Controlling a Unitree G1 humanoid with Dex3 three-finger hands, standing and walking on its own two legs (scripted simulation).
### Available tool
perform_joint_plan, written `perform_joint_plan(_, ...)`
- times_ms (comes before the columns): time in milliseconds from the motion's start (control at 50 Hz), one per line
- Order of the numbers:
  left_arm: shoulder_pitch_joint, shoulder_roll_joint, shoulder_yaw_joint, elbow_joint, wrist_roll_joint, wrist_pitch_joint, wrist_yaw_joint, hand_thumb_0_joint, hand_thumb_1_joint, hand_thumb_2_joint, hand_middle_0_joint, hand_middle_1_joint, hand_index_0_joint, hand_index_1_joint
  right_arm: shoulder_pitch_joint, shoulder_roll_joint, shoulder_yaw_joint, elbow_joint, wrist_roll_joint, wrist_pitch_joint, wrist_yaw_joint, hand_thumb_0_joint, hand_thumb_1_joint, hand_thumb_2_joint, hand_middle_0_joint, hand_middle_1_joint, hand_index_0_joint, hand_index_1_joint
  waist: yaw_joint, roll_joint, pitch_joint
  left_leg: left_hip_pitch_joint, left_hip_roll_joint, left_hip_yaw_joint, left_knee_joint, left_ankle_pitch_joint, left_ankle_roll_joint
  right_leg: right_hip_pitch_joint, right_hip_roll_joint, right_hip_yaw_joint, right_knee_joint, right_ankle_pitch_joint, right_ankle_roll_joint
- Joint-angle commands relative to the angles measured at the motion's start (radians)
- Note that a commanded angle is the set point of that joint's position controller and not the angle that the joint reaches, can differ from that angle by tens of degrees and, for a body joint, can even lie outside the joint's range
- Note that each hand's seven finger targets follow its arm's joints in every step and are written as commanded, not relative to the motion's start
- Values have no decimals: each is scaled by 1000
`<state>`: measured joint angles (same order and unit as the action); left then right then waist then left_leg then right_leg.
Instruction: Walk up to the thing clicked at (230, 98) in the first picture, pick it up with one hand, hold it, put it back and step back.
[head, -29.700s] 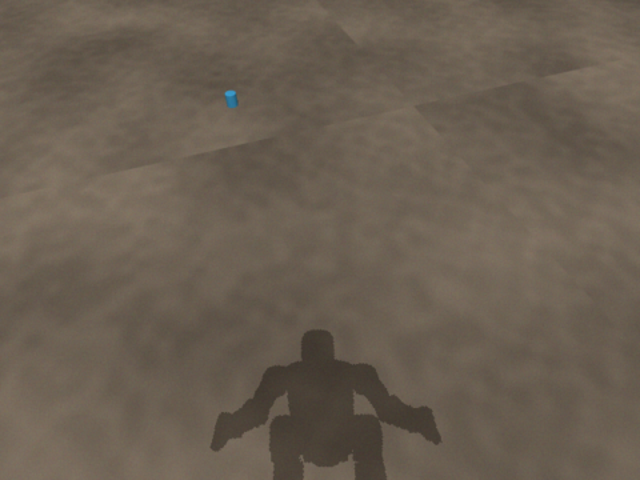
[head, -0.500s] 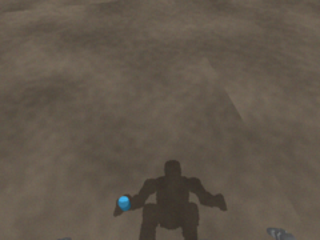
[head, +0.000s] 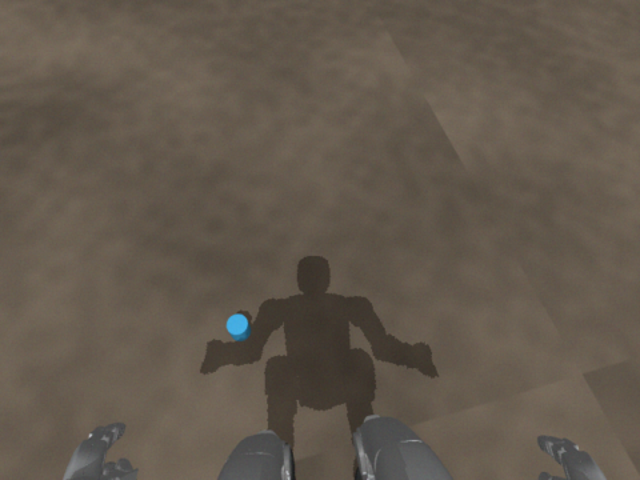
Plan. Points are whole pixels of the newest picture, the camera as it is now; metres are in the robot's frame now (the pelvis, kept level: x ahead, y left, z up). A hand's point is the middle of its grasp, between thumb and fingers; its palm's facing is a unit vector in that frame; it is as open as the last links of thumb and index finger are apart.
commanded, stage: walk up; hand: left
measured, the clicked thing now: (239, 327) +0.48 +0.23 -0.72
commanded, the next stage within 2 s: stand in 1.96 s
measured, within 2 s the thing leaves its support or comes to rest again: neither
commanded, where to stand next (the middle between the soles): +0.17 -0.06 m, yaw +1 degrees
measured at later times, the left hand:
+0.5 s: hand out of the picture -0.02 +0.25 -0.15, palm faces +0.01 -0.93 -0.37, open 7.4 cm
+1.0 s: hand out of the picture -0.17 +0.23 -0.13, palm faces +0.04 -0.92 -0.39, open 7.4 cm
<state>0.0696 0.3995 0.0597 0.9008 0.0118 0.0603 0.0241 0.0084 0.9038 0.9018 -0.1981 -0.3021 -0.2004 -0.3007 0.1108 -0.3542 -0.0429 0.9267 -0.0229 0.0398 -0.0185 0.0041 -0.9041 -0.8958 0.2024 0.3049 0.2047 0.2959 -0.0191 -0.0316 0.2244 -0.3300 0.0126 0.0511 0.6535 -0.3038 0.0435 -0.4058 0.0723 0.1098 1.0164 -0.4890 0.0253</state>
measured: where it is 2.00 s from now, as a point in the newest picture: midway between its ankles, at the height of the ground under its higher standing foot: outside the picture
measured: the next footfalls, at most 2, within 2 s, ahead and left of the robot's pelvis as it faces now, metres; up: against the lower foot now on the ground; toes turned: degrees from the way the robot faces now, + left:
right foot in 0.10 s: -0.01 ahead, -0.13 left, +0.00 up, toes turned +1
left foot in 0.44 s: -0.13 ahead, +0.11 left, +0.00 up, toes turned +0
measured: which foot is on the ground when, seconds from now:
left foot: down 0.00-0.14, up 0.16-0.42, down 0.44-0.78, up 0.80-1.00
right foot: up 0.00-0.08, down 0.10-0.46, up 0.48-0.72, down 0.74-1.00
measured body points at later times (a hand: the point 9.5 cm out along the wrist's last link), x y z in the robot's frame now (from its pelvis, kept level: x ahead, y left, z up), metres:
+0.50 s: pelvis -0.15 -0.01 -0.01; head -0.09 +0.01 +0.44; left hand -0.02 +0.30 -0.13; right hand -0.06 -0.33 -0.11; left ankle -0.17 +0.11 -0.73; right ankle -0.06 -0.13 -0.71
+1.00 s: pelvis -0.22 -0.04 +0.01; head -0.22 -0.06 +0.46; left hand -0.18 +0.27 -0.10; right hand -0.15 -0.36 -0.12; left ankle -0.19 +0.10 -0.70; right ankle -0.22 -0.18 -0.72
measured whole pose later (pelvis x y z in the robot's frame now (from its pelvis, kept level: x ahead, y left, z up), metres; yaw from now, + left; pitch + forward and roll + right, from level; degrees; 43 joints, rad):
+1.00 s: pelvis -0.22 -0.04 +0.01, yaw +0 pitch -3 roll +0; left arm 0.26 0.35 0.08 0.96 0.04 -0.02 -0.02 0.01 0.90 0.90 -0.20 -0.30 -0.20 -0.30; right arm 0.24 -0.41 -0.06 0.95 -0.03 0.02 0.03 0.01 -0.91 -0.90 0.20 0.30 0.20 0.30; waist 0.03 0.05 0.06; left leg -0.34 0.00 -0.07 0.78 -0.44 -0.01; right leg -0.19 -0.01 0.02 0.54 -0.31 0.00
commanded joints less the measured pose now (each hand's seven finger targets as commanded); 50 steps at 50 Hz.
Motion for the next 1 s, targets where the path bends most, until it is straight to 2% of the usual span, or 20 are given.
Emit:
perform_joint_plan(0,38,167,57,-86,7,-37,7,0,900,900,-200,-300,-200,-300,17,-291,-76,-76,6,-20,-22,0,-900,-900,200,300,200,300,-11,185,-299,330,242,-254,-81,622,167,-2,-52,-55,-272,27,-2)
perform_joint_plan(80,146,170,66,-45,19,-51,7,0,900,900,-200,-300,-200,-300,-40,-268,-63,-87,27,-7,-13,0,-900,-900,200,300,200,300,39,135,-349,174,189,-188,27,440,70,244,-91,-41,-601,426,-45)
perform_joint_plan(100,139,233,83,-53,29,-55,6,0,900,900,-200,-300,-200,-300,-54,-236,-53,-102,34,-9,-10,0,-900,-900,200,300,200,300,31,-8,-342,0,111,-153,94,280,24,307,-198,134,-553,589,-98)
perform_joint_plan(120,88,309,97,-78,14,-44,1,0,900,900,-200,-300,-200,-300,-81,-208,-50,-115,38,-6,-18,0,-900,-900,200,300,200,300,56,-207,-284,-56,-61,-58,267,-82,-30,181,-377,325,-605,706,-266)
perform_joint_plan(140,30,329,96,-119,27,-48,2,0,900,900,-200,-300,-200,-300,-55,-227,-63,-103,33,3,-27,0,-900,-900,200,300,200,300,53,-250,-242,-18,-58,-121,457,-355,-43,49,-471,416,-637,746,-339)
perform_joint_plan(220,-14,205,79,-156,23,-42,9,0,900,900,-200,-300,-200,-300,14,-225,-54,-66,36,-5,-19,0,-900,-900,200,300,200,300,18,-103,-228,-94,-113,-181,529,-249,-39,148,-295,131,-556,754,-238)
perform_joint_plan(320,65,184,80,-185,41,-15,10,0,900,900,-200,-300,-200,-300,42,-198,-40,-92,21,-32,-33,0,-900,-900,200,300,200,300,57,-167,-299,-109,-50,-74,136,-233,-67,381,-249,97,-463,781,-220)
perform_joint_plan(400,53,180,70,-200,17,11,-8,0,900,900,-200,-300,-200,-300,128,-199,-62,-50,-10,-53,-32,0,-900,-900,200,300,200,300,15,-123,-330,134,-29,-28,-354,163,-47,286,-210,77,-327,534,-137)
perform_joint_plan(440,118,105,54,-194,11,13,-10,0,900,900,-200,-300,-200,-300,47,-354,-98,-82,-42,-54,-25,0,-900,-900,200,300,200,300,51,202,-275,312,311,-503,-353,226,75,-210,22,-11,-89,-66,-53)
perform_joint_plan(460,4,176,77,-211,28,11,4,0,900,900,-200,-300,-200,-300,42,-422,-112,-103,-19,-54,-22,0,-900,-900,200,300,200,300,-35,261,-237,44,478,-611,-378,210,229,-86,-19,73,62,-166,-25)
perform_joint_plan(480,-35,208,86,-206,35,9,1,0,900,900,-200,-300,-200,-300,-18,-404,-111,-111,-20,-67,-29,0,-900,-900,200,300,200,300,-17,228,-181,-54,481,-614,-393,184,248,-31,-53,135,152,-106,-29)
perform_joint_plan(540,137,184,94,-133,7,0,-22,0,900,900,-200,-300,-200,-300,-79,-264,-69,-122,-21,-76,-31,0,-900,-900,200,300,200,300,86,136,-196,145,211,-200,-249,403,121,-114,14,106,176,61,-38)
perform_joint_plan(640,68,158,70,-127,7,-43,-47,0,900,900,-200,-300,-200,-300,15,-261,-78,-110,-19,-75,-4,0,-900,-900,200,300,200,300,-17,232,-222,203,166,-186,-277,-97,120,25,-56,-41,-279,18,3)
perform_joint_plan(700,178,146,71,-40,13,-72,-37,0,900,900,-200,-300,-200,-300,-2,-288,-82,-122,-26,-45,10,0,-900,-900,200,300,200,300,26,263,-224,56,157,-161,-189,-200,118,252,-41,-125,-594,93,-23)
perform_joint_plan(740,246,218,94,11,35,-97,-21,0,900,900,-200,-300,-200,-300,36,-195,-55,-128,-6,-32,12,0,-900,-900,200,300,200,300,47,23,-204,-144,63,-96,73,-182,24,410,-110,104,-711,77,-69)
perform_joint_plan(760,217,268,100,-18,40,-106,-17,0,900,900,-200,-300,-200,-300,40,-131,-31,-145,2,-35,13,0,-900,-900,200,300,200,300,45,-151,-171,-300,-44,-85,194,-287,-38,382,-310,422,-789,-56,-126)
perform_joint_plan(780,141,347,109,-52,45,-102,-13,0,900,900,-200,-300,-200,-300,-14,-207,-52,-137,-1,-34,1,0,-900,-900,200,300,200,300,84,-128,-128,-176,-14,-190,261,-297,-42,101,-448,537,-827,-249,-254)
perform_joint_plan(800,60,327,103,-68,39,-100,-15,0,900,900,-200,-300,-200,-300,21,-255,-74,-107,5,-41,5,0,-900,-900,200,300,200,300,46,-129,-72,-88,26,-201,304,-262,-46,-14,-452,512,-819,-289,-277)
perform_joint_plan(860,89,222,82,-40,21,-118,-13,0,900,900,-200,-300,-200,-300,45,-213,-62,-76,11,-49,21,0,-900,-900,200,300,200,300,35,-96,-101,-143,-4,-197,229,-123,-45,162,-284,234,-774,-88,-168)
perform_joint_plan(980,65,235,83,-49,21,-110,-23,0,900,900,-200,-300,-200,-300,91,-210,-63,-46,-4,-68,45,0,-900,-900,200,300,200,300,33,-158,-137,20,10,-79,-76,-101,-54,133,-288,124,-719,-37,-179)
